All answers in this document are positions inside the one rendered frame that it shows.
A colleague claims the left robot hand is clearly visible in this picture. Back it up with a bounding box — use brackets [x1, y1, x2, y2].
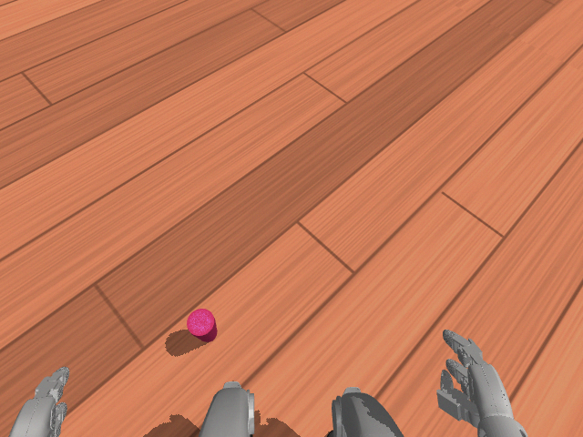
[8, 367, 69, 437]

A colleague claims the right robot arm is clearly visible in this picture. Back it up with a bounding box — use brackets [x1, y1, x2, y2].
[477, 416, 528, 437]

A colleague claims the right robot hand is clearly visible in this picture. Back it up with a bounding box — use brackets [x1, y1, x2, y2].
[436, 330, 514, 428]

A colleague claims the cup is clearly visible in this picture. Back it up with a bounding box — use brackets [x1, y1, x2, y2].
[187, 309, 217, 342]

